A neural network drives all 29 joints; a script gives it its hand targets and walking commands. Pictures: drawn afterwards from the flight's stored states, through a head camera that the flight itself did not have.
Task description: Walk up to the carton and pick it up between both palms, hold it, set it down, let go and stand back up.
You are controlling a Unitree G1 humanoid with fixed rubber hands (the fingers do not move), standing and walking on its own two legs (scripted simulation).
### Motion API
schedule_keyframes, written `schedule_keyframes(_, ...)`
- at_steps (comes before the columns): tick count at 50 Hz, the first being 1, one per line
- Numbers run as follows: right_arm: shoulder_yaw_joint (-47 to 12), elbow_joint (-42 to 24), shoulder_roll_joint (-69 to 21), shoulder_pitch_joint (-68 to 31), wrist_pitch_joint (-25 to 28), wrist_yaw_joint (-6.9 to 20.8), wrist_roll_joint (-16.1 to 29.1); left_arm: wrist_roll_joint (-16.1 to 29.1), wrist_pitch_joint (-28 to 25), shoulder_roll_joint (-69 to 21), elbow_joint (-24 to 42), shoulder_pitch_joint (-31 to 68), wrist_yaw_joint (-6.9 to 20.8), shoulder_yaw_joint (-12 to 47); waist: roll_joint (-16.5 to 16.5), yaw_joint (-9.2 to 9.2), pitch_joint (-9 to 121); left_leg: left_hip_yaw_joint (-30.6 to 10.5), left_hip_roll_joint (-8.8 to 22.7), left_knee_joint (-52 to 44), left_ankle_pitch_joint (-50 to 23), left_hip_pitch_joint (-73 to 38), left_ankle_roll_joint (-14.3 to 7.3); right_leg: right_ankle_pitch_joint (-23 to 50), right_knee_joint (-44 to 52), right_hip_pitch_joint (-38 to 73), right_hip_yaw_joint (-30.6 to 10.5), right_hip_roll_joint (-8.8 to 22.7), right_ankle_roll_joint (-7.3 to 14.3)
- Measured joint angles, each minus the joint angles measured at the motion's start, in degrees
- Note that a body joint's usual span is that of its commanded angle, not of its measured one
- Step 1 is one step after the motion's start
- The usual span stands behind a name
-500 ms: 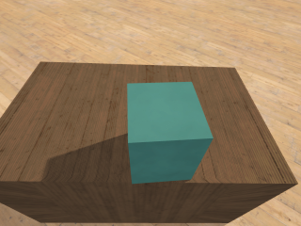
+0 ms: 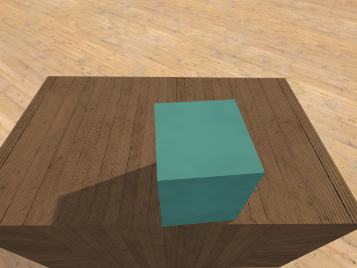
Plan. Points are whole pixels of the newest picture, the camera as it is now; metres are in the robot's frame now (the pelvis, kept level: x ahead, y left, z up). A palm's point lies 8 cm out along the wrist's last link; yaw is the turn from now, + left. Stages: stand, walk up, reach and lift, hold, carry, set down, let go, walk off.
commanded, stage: walk up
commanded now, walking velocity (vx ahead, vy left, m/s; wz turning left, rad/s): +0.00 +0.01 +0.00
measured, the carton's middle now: (197, 165) +0.36 -0.06 +0.01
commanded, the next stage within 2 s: none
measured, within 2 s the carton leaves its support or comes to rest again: neither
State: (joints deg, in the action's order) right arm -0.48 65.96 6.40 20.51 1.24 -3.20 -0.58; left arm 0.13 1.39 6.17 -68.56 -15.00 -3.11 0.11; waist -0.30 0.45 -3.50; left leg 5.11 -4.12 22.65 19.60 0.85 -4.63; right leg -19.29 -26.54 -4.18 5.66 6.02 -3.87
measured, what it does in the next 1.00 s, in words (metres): lifts its left foot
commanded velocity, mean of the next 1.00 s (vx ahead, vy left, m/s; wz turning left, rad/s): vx -0.01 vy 0.02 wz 0.07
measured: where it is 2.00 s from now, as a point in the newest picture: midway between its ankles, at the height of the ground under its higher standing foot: outside the picture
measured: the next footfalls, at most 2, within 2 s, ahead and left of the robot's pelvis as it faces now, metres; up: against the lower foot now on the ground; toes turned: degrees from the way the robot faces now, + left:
left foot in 1.24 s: +0.12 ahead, +0.13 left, +0.00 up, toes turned +8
right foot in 1.60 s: +0.00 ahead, -0.16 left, +0.00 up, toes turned +4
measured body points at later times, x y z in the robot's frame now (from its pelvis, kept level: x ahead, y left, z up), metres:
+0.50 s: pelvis +0.02 -0.01 +0.00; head +0.03 -0.02 +0.45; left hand -0.02 +0.19 -0.16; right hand -0.02 -0.22 -0.17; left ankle -0.07 +0.06 -0.74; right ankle -0.06 -0.15 -0.74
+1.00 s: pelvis +0.03 -0.05 -0.02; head +0.06 -0.07 +0.43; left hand +0.02 +0.19 -0.16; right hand +0.07 -0.28 -0.19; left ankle -0.07 +0.07 -0.64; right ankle -0.04 -0.14 -0.74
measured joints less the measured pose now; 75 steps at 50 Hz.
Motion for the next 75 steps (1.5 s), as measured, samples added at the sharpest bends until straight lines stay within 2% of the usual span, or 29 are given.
schedule_keyframes(13, 0.7, -0.5, 1.0, -0.8, -0.2, -0.1, 0.1, -0.1, -0.4, -0.8, 0.3, -1.6, -0.1, 0.6, 0.0, -0.15, 0.2, -0.5, 0.2, 0.5, 1.0, -0.2, 0.4, -1.4, -0.7, 0.3, 0.5, -0.2, 0.3)
schedule_keyframes(24, 0.3, -0.2, 0.9, -1.2, -0.6, 0.0, 0.1, 0.0, -0.9, -0.9, 0.8, -2.1, -0.1, 0.6, -1.2, 0.21, -0.5, -1.0, 1.3, 1.9, 2.2, 0.0, 1.0, -1.8, -0.2, 1.1, 1.2, -1.2, 1.0)
schedule_keyframes(30, 0.3, 0.4, 0.5, -1.9, -0.5, -0.1, 0.3, 0.0, -1.0, -0.4, 1.4, -1.7, 0.0, 0.6, -0.4, -0.03, -1.0, -1.0, 1.4, 1.3, 2.0, -0.3, 1.3, -1.8, -0.1, 1.1, 1.1, -1.3, 1.2)
schedule_keyframes(33, 0.7, -0.8, 0.6, -2.0, -0.7, 0.0, 0.2, -0.3, -0.5, 0.0, 2.6, -1.1, -0.3, -0.1, 0.0, 0.69, -1.3, -1.6, 1.2, 2.9, 2.4, 1.2, 1.3, -2.6, -2.7, -0.6, 1.7, -0.8, 1.2)
schedule_keyframes(38, 1.8, -3.3, 1.7, -1.8, -1.1, -0.3, -0.3, -0.7, 0.3, 2.0, 5.8, -0.1, -0.8, -1.4, 0.4, 0.39, -2.2, -1.3, 1.1, 9.7, 6.0, 4.4, 1.3, -6.8, -13.3, -6.0, 2.7, 0.3, 1.8)
schedule_keyframes(41, 2.1, -4.4, 2.3, -1.6, -1.1, -0.1, -0.8, -1.3, 1.0, 3.0, 7.0, 0.5, -0.8, -2.2, 0.6, 0.79, -2.0, -1.1, 1.3, 13.3, 8.2, 5.6, 1.9, -8.8, -15.4, -7.4, 2.6, -0.2, 2.8)
schedule_keyframes(44, 2.3, -4.7, 3.4, -1.8, -1.8, 0.1, -0.1, -1.2, -0.1, 2.0, 8.5, 1.2, -0.3, -2.5, -2.2, 1.93, -1.9, -3.7, 2.8, 21.0, 9.4, 9.0, 2.9, -9.4, -14.1, -5.6, 5.8, -1.5, 4.6)
schedule_keyframes(45, 2.4, -4.9, 3.4, -2.0, -2.5, -0.1, 0.0, -1.2, -0.7, 2.0, 9.2, 1.2, -0.1, -2.6, -2.0, 1.72, -1.7, -3.8, 2.4, 26.9, 11.8, 11.4, 3.5, -9.6, -14.1, -5.4, 6.5, -1.0, 4.8)
schedule_keyframes(48, 3.2, -5.4, 3.7, -4.2, -4.4, 0.1, -0.3, -1.2, -1.8, 1.8, 10.6, 0.4, -0.2, -2.4, -0.9, -0.71, -2.1, -3.4, 1.4, 43.5, 16.4, 17.6, 5.3, -9.9, -13.6, -3.9, 7.0, 0.6, 4.9)
schedule_keyframes(50, 3.9, -6.3, 4.4, -6.6, -5.0, 1.0, -0.8, -1.3, -2.1, 1.7, 11.1, -1.2, -0.5, -2.0, -0.7, -2.11, -2.3, -3.8, 1.7, 50.0, 14.3, 21.3, 6.5, -9.3, -12.1, -2.9, 7.1, 1.1, 4.6)
schedule_keyframes(52, 4.5, -7.9, 5.2, -9.4, -5.2, 1.5, -0.9, -1.3, -2.2, 1.5, 10.8, -2.9, -0.6, -1.7, -0.9, -3.29, -2.9, -4.9, 2.4, 52.5, 11.2, 24.2, 7.2, -8.5, -10.5, -2.2, 7.0, 1.3, 4.3)
schedule_keyframes(55, 4.8, -10.3, 5.9, -13.9, -4.9, 1.8, -0.4, -1.6, -2.3, 1.3, 9.9, -5.2, -0.2, -1.3, -1.0, -4.07, -4.3, -6.5, 3.7, 47.6, 6.2, 26.1, 7.5, -7.2, -8.2, -1.6, 6.6, 1.3, 3.8)
schedule_keyframes(58, 4.4, -12.0, 5.7, -17.3, -4.2, 2.1, 0.2, -2.3, -2.4, 1.6, 9.4, -6.2, 0.3, -1.2, -1.0, -3.89, -5.8, -6.6, 5.5, 34.0, 2.9, 25.0, 7.2, -6.7, -6.7, -1.1, 7.4, 0.9, 3.1)
schedule_keyframes(61, 3.8, -11.8, 4.9, -17.1, -4.5, 2.1, 0.5, -2.3, -2.0, 2.8, 10.0, -6.6, 0.7, -1.7, 0.3, -3.80, -7.2, -5.2, 6.0, 18.9, 0.4, 21.7, 6.2, -8.1, -8.3, -1.4, 8.4, 0.9, 2.2)
schedule_keyframes(62, 3.7, -11.4, 4.6, -16.5, -4.0, 2.3, 0.5, -1.9, -1.7, 3.4, 10.1, -6.7, 0.9, -1.9, 1.2, -3.83, -7.5, -4.4, 5.8, 14.3, -4.5, 20.2, 5.7, -9.2, -9.9, -1.7, 8.5, 1.2, 1.8)
schedule_keyframes(63, 3.8, -10.9, 3.8, -16.3, -3.4, 2.5, 0.3, -1.5, -1.4, 4.5, 10.1, -6.2, 1.0, -2.1, 3.4, -4.34, -8.7, -3.3, 5.0, 14.0, -6.0, 19.5, 5.4, -10.0, -13.0, -2.7, 7.5, 2.7, 1.6)
schedule_keyframes(64, 3.8, -10.9, 3.2, -16.0, -2.8, 2.5, 0.1, -0.8, -0.9, 5.4, 10.4, -5.7, 1.1, -2.2, 4.9, -5.01, -9.5, -2.3, 5.0, 15.0, -5.0, 19.3, 5.1, -12.0, -18.4, -4.9, 5.1, 2.8, 1.5)
schedule_keyframes(65, 3.7, -11.1, 2.8, -15.6, -2.3, 2.3, -0.1, -0.1, -0.2, 6.0, 10.9, -5.3, 1.0, -2.4, 5.5, -5.22, -9.9, -1.6, 5.6, 16.1, -3.4, 19.2, 5.0, -14.9, -24.9, -7.5, 2.4, 1.5, 1.5)
schedule_keyframes(68, 3.5, -11.2, 2.7, -13.9, -1.9, 1.6, -0.4, 0.3, 2.1, 7.6, 11.5, -2.4, 1.1, -3.7, 5.3, -2.99, -9.1, -1.9, 7.4, 16.8, -1.6, 18.8, 4.8, -18.6, -39.6, -13.4, -2.2, -3.5, 1.3)
schedule_keyframes(70, 3.3, -11.3, 2.9, -12.8, -2.1, 1.1, -0.5, 0.2, 2.7, 9.0, 12.6, 0.5, 1.6, -4.5, 5.7, -1.66, -8.0, -1.8, 7.5, 15.0, -2.7, 18.5, 5.1, -16.8, -43.7, -15.4, -4.1, -4.7, 1.1)
schedule_keyframes(73, 3.2, -11.5, 3.7, -12.9, -2.1, 1.0, -0.3, -0.5, 2.7, 10.3, 14.6, 4.7, 1.9, -5.1, 5.6, -0.48, -6.7, -0.6, 7.8, 13.2, -4.1, 19.5, 5.2, -14.4, -43.9, -16.5, -6.6, -4.9, 0.2)
schedule_keyframes(75, 3.2, -11.8, 4.4, -13.4, -1.5, 1.1, -0.4, -0.7, 2.8, 10.6, 15.4, 7.5, 1.8, -5.1, 4.5, 0.85, -6.6, -0.7, 7.9, 12.7, -5.1, 20.6, 5.4, -14.3, -37.4, -15.2, -7.2, -4.8, -0.3)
